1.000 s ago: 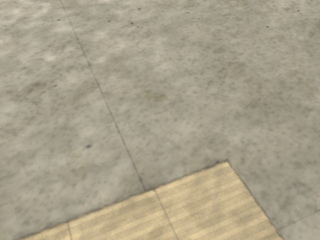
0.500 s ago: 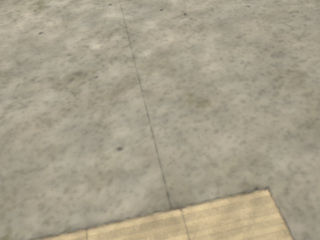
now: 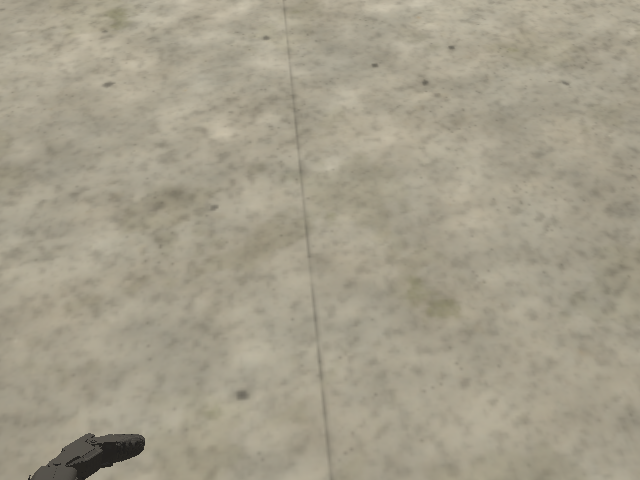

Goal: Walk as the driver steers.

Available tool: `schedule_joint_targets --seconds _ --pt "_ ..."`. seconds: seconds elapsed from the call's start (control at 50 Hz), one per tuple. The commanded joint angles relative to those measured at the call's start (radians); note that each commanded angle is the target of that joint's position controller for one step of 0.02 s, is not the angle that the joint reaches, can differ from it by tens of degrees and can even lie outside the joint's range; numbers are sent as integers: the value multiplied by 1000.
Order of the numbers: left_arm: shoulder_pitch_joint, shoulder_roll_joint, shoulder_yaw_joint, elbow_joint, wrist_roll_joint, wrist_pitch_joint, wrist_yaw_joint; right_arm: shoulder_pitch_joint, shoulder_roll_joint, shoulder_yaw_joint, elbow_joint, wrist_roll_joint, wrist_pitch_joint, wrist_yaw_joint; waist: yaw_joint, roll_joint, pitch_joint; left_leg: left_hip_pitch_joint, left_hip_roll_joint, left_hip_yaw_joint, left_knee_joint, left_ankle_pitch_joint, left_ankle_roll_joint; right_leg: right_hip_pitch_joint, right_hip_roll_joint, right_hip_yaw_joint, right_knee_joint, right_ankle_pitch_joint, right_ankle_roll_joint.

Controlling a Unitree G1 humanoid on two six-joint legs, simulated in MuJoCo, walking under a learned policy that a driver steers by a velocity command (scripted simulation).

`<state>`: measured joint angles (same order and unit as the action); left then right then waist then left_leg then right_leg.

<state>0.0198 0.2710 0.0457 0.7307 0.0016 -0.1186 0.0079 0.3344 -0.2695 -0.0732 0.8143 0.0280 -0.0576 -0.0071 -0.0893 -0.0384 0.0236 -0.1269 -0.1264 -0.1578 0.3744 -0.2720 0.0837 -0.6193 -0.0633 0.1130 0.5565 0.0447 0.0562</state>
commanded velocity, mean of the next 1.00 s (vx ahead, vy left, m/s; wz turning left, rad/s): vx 0.37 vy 0.00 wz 0.44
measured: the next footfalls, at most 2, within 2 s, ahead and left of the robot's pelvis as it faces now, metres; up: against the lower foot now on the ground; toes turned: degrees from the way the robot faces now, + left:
right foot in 0.08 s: +0.24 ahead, -0.14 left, +0.00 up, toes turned +8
left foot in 0.62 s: +0.43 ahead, +0.19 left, +0.00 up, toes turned +25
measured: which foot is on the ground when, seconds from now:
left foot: down 0.00-0.10, up 0.12-0.60, down 0.62-1.00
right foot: up 0.00-0.06, down 0.08-0.60, up 0.62-1.00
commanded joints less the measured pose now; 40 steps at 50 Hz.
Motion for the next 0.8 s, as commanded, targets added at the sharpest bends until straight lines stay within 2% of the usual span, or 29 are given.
schedule_joint_targets --seconds 0.02,0.04,0.06,0.08,0.1,0.12,0.14,0.16,0.18,0.2,0.22,0.26,0.3,0.38,0.44,0.52,0.54,0.56,0.58,0.6,0.62,0.64,0.66,0.68,0.7,0.72,0.74,0.76,0.8 --pt "-68 107 27 -95 -12 -26 -13 20 -145 -34 -56 3 -1 -11 25 139 -37 -42 239 -241 -14 145 123 158 59 -27 -75 -47 -16" --pt "-47 121 33 -95 -14 -32 -16 12 -149 -36 -61 -1 2 -13 43 157 -42 -21 250 -271 22 159 115 187 60 -26 -88 -97 -32" --pt "16 132 41 -82 -14 -38 -16 -4 -141 -33 -70 -3 5 -14 81 171 -59 -21 238 -278 71 184 98 268 61 -40 -125 -110 -56" --pt "122 164 57 -64 -3 -44 -10 -10 -107 -21 -81 -8 3 -12 133 160 -129 -57 190 -243 198 219 67 438 22 -23 -138 -114 -97" --pt "286 226 72 -52 12 -43 -1 -2 -42 3 -103 -26 -3 -7 194 43 -279 -186 123 -144 489 81 26 705 -162 144 -113 -144 -168" --pt "364 286 88 -16 23 -26 -7 138 -7 15 -136 9 -13 -5 125 -307 -378 -543 3 -16 781 -342 -30 987 -372 619 -207 -353 -327" --pt "339 185 68 -36 5 -20 -12 140 -120 -2 -108 23 -10 -8 142 -205 -313 -665 97 -41 922 -304 -44 950 -380 679 -235 -535 -311" --pt "299 121 51 -50 1 -12 -8 35 -169 -16 -119 14 -2 -8 171 -96 -189 -694 131 -22 956 -202 -53 837 -331 500 -244 -500 -266" --pt "251 110 43 -55 7 -5 -9 -19 -157 -17 -130 1 3 -9 156 -21 -114 -658 162 7 937 -127 -63 709 -282 362 -263 -360 -241" --pt "222 98 39 -47 12 0 -9 -52 -142 -20 -145 -8 3 -7 136 -20 -61 -639 188 10 893 -79 -66 620 -243 278 -287 -258 -235" --pt "207 85 34 -43 16 0 -9 -49 -123 -22 -149 -3 8 0 114 -42 -38 -597 213 17 863 -55 -65 558 -209 195 -315 -199 -223" --pt "210 85 38 -29 7 -8 -12 -45 -81 -15 -162 5 21 7 102 -72 -29 -575 228 49 823 -32 -71 513 -189 97 -359 -128 -234" --pt "219 110 49 -15 2 -13 -13 -79 -66 -12 -186 -2 28 9 100 -53 -16 -605 239 54 760 11 -83 511 -199 33 -388 -57 -253" --pt "228 146 62 9 2 -3 -6 -156 -54 -5 -213 -4 24 23 117 -33 -7 -615 243 75 563 181 -90 552 -194 -97 -401 26 -241" --pt "253 168 67 26 -5 9 1 -259 -41 3 -241 -5 15 43 154 -28 22 -572 227 129 406 282 -76 569 -187 -181 -397 25 -217" --pt "290 205 79 49 -25 29 2 -342 -55 0 -288 0 17 64 164 -34 53 -549 205 180 299 199 -34 658 -226 -232 -357 87 -190" --pt "286 217 83 50 -29 35 3 -338 -67 -6 -295 -2 18 67 150 -41 44 -516 186 201 281 150 -15 677 -231 -251 -316 199 -181" --pt "281 230 85 49 -33 42 6 -313 -82 -15 -296 -10 20 67 125 -53 23 -444 148 229 262 97 4 680 -225 -269 -235 412 -171" --pt "276 240 87 49 -36 51 10 -223 -112 -33 -278 -17 20 66 69 -58 -34 -312 98 255 223 94 28 672 -207 -287 -92 592 -155" --pt "272 223 78 46 -39 54 14 -61 -159 -61 -235 -20 18 56 -18 -31 -122 -70 57 257 132 236 60 590 -164 -315 113 600 -119" --pt "289 167 54 17 -6 46 13 62 -238 -83 -212 -27 24 33 -55 99 -228 250 211 50 162 546 116 322 -107 -314 421 171 -63" --pt "417 55 9 -21 22 23 -5 0 -336 -78 -244 -46 16 26 79 327 -398 538 526 -461 148 790 334 -37 62 -200 782 -747 -5" --pt "349 164 29 15 -11 11 -14 45 -247 -58 -254 -42 16 31 -20 152 -519 497 531 -473 84 782 333 -27 37 -27 854 -714 -10" --pt "267 177 34 -5 -41 15 -14 -2 -199 -40 -231 -37 11 37 -6 132 -364 393 486 -292 80 839 290 -86 -3 -48 828 -639 -17" --pt "240 158 28 -6 -26 20 -3 -58 -160 -29 -221 -18 7 38 30 68 -246 246 424 -188 62 786 235 -89 -41 -66 739 -565 -18" --pt "227 160 31 0 -7 31 7 -116 -133 -20 -223 -15 7 36 61 68 -181 116 387 -134 29 751 205 -44 -61 -68 679 -517 -12" --pt "251 165 35 5 -6 49 11 -155 -130 -16 -226 -26 6 35 99 89 -159 0 365 -89 -10 755 195 46 -70 -63 655 -482 -10" --pt "281 152 35 16 -5 65 16 -178 -135 -17 -221 -37 2 35 124 96 -159 -75 353 -56 -38 774 194 111 -62 -71 637 -447 -3" --pt "313 123 31 27 0 82 25 -197 -135 -16 -200 -44 -11 31 147 103 -162 -129 337 7 -63 825 201 156 -49 -76 567 -384 12"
